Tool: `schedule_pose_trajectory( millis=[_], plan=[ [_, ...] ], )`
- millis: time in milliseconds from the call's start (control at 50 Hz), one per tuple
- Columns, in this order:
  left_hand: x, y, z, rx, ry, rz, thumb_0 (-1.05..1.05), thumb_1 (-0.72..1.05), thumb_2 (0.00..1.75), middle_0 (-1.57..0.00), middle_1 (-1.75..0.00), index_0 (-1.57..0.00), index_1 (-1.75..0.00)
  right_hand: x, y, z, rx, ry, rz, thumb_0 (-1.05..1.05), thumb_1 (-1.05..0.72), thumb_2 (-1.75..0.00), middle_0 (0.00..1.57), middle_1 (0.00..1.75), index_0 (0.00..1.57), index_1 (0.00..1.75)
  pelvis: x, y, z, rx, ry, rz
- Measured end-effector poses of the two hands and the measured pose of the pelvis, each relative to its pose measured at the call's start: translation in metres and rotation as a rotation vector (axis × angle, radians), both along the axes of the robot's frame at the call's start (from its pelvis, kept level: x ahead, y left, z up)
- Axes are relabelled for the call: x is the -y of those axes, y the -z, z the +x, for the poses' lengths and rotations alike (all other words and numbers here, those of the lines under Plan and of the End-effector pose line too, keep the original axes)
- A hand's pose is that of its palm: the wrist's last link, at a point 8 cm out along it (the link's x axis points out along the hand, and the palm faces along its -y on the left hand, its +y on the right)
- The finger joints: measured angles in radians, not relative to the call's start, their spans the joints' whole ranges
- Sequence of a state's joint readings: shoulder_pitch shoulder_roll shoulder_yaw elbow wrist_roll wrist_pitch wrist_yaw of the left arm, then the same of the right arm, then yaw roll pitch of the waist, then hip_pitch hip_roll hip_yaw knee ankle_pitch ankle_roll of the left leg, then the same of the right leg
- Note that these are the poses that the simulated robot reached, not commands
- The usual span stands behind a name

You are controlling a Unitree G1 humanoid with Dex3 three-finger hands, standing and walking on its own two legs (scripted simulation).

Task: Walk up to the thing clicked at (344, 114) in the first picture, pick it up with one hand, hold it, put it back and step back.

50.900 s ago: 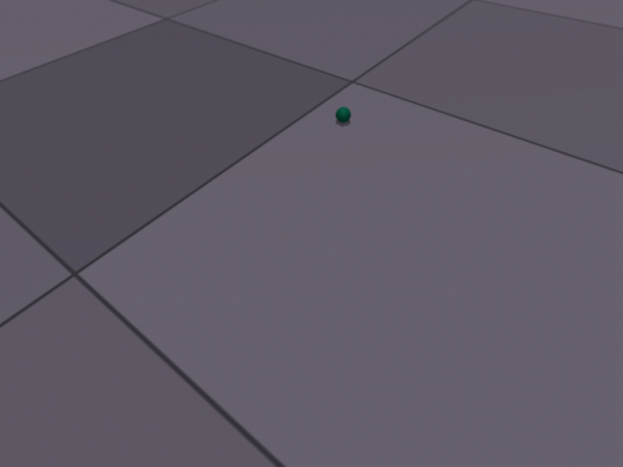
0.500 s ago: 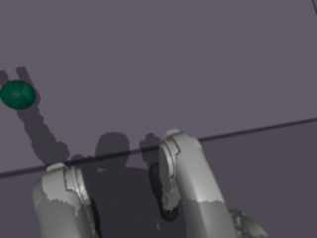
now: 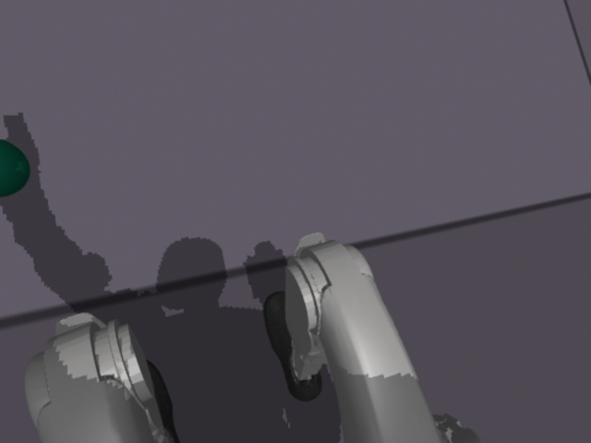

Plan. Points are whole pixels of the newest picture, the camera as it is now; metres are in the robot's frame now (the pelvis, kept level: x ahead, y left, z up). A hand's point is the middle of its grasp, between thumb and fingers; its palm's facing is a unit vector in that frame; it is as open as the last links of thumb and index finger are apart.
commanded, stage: home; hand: left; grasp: from above
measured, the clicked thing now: out of the picture +0.56 +0.28 -0.29
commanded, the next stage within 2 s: none
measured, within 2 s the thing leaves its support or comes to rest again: neither
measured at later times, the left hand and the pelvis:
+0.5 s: hand out of the picture +0.44 +0.31 -0.01, palm faces -0.34 -0.38 -0.86, open 8.9 cm; pelvis +0.01 +0.00 +0.09, yaw +4 degrees
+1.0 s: hand out of the picture +0.30 +0.22 +0.18, palm faces +0.00 -0.90 -0.44, open 7.3 cm; pelvis +0.04 -0.01 +0.28, yaw +8 degrees
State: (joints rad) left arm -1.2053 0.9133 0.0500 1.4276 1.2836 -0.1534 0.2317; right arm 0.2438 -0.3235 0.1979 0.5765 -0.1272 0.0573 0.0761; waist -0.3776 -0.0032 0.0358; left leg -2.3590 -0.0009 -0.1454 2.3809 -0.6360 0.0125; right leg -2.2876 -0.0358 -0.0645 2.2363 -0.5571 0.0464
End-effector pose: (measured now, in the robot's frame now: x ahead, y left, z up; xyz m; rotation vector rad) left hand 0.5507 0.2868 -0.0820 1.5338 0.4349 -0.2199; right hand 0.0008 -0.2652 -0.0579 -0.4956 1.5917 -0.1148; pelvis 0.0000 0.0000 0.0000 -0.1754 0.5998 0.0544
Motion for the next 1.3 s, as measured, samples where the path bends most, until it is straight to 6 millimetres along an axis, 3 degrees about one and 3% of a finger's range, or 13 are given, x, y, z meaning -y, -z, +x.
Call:
schedule_pose_trajectory(
  millis=[120, 240, 320, 460, 600, 760, 880, 1060, 1300],
  plan=[
    [-0.021, -0.018, 0.005, 0.023, -0.078, 0.034, 0.0, -0.4, 0.94, -0.22, -0.88, -0.2, -0.89, -0.01, 0.01, 0.006, 0.006, 0.033, 0.046, 0.0, -0.9, -0.9, 0.2, 0.3, 0.2, 0.3, 0.0, -0.001, 0.004, -0.021, -0.003, 0.005],
    [-0.032, -0.039, -0.007, -0.044, -0.09, 0.009, 0.0, -0.27, 0.95, -0.25, -0.79, -0.23, -0.79, -0.01, 0.006, 0.027, 0.027, 0.029, 0.065, 0.0, -0.89, -0.9, 0.2, 0.3, 0.2, 0.3, -0.001, -0.017, 0.008, -0.037, -0.009, 0.001],
    [-0.032, -0.057, -0.029, -0.05, -0.078, -0.077, 0.0, -0.07, 0.95, -0.25, -0.68, -0.23, -0.69, -0.003, -0.008, 0.046, 0.061, 0.017, 0.057, 0.0, -0.89, -0.9, 0.2, 0.3, 0.2, 0.3, -0.003, -0.034, 0.01, -0.044, -0.021, 0.0],
    [-0.041, -0.112, -0.09, 0.017, -0.168, -0.255, 0.0, 0.4, 0.93, -0.24, -0.48, -0.23, -0.48, 0.007, -0.038, 0.1, 0.175, -0.02, 0.053, 0.0, -0.9, -0.9, 0.2, 0.3, 0.2, 0.3, -0.004, -0.075, 0.01, -0.036, -0.04, 0.021],
    [-0.037, -0.163, -0.157, -0.007, -0.329, -0.406, 0.01, 0.74, 0.93, -0.23, -0.37, -0.22, -0.37, -0.006, -0.083, 0.166, 0.386, -0.069, 0.113, 0.01, -0.9, -0.9, 0.2, 0.3, 0.2, 0.3, -0.003, -0.128, 0.01, 0.004, -0.047, 0.053],
    [-0.01, -0.223, -0.207, 0.002, -0.493, -0.607, 0.01, 0.87, 0.93, -0.22, -0.33, -0.22, -0.33, -0.034, -0.15, 0.216, 0.609, -0.096, 0.201, 0.01, -0.9, -0.9, 0.2, 0.3, 0.2, 0.3, 0.002, -0.19, 0.019, 0.075, -0.062, 0.089],
    [0.007, -0.263, -0.238, -0.004, -0.642, -0.753, 0.01, 0.9, 0.94, -0.23, -0.33, -0.22, -0.33, -0.043, -0.199, 0.229, 0.705, -0.08, 0.232, 0.01, -0.9, -0.9, 0.2, 0.3, 0.2, 0.3, 0.006, -0.234, 0.028, 0.134, -0.067, 0.109],
    [0.027, -0.322, -0.283, -0.033, -0.849, -0.942, 0.01, 0.9, 0.92, -0.22, -0.31, -0.21, -0.31, -0.037, -0.269, 0.233, 0.765, -0.06, 0.197, 0.01, -0.9, -0.9, 0.2, 0.3, 0.2, 0.3, 0.01, -0.297, 0.05, 0.224, -0.074, 0.131],
    [0.042, -0.408, -0.318, -0.017, -0.995, -1.106, 0.01, 0.9, 0.9, -0.21, -0.3, -0.2, -0.3, -0.036, -0.347, 0.253, 0.889, -0.055, 0.161, 0.01, -0.9, -0.9, 0.2, 0.3, 0.2, 0.3, 0.009, -0.362, 0.086, 0.345, -0.089, 0.15]
  ],
)
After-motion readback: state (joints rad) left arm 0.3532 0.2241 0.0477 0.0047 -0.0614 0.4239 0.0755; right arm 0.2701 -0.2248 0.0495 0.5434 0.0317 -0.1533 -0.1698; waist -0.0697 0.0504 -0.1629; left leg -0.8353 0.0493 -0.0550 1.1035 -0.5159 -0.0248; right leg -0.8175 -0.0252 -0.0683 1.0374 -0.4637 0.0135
